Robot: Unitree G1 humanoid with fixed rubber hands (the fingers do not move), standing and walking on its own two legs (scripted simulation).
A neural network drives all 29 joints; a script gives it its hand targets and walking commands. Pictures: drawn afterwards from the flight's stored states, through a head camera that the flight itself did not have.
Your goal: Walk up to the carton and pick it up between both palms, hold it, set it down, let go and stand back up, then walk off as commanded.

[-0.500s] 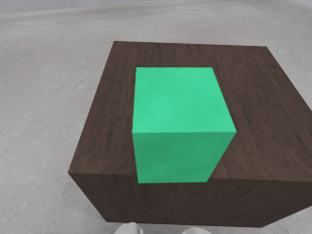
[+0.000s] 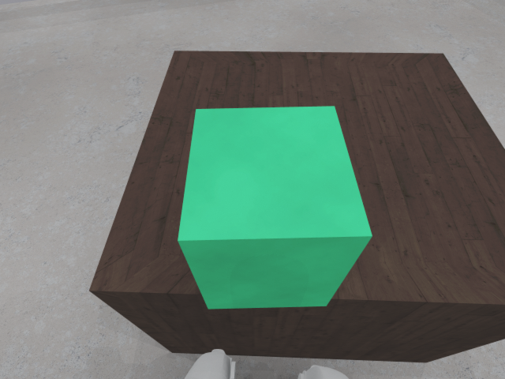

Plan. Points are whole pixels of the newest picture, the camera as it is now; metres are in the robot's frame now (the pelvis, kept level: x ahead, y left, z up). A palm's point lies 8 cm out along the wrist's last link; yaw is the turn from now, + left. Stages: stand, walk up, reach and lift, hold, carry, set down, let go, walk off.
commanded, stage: walk up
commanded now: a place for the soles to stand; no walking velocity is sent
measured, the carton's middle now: (266, 215) +0.35 +0.02 +0.06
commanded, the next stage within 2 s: reach and lift in 0.88 s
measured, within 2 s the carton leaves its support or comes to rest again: neither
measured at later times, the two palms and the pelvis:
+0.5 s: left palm out of the picture +0.07 +0.32 -0.10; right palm out of the picture +0.09 -0.29 -0.10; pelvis +0.00 +0.01 +0.00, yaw +2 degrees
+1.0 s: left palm out of the picture +0.08 +0.31 -0.11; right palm out of the picture +0.11 -0.29 -0.11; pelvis +0.00 +0.00 +0.00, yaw +1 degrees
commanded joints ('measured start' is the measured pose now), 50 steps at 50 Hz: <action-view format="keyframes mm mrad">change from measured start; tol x32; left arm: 1 -110 220 28 -124 -11 -24 8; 40 -63 247 28 31 20 -18 -14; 50 -455 161 -25 -486 42 425 33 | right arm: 1 184 -352 -114 -4 -12 -57 -36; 50 -334 -170 -256 111 -135 -240 98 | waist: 1 -113 194 -333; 50 -89 -23 -198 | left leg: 1 443 283 -562 -342 476 302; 13 -244 -23 -40 41 -98 -2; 25 87 236 -474 -369 63 234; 32 115 2 -4 -117 -28 30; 37 150 247 -543 -420 108 229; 50 37 54 7 -130 38 -48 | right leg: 1 -180 12 149 228 375 67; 3 -266 2 212 232 -244 43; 10 113 -4 150 -210 97 4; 13 319 -355 599 -517 222 -72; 24 0 -15 165 -67 -8 14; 30 89 -322 494 -505 -67 -164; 36 -78 -23 160 -62 6 30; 43 147 -284 432 -442 176 -144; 50 -119 22 73 -135 106 -15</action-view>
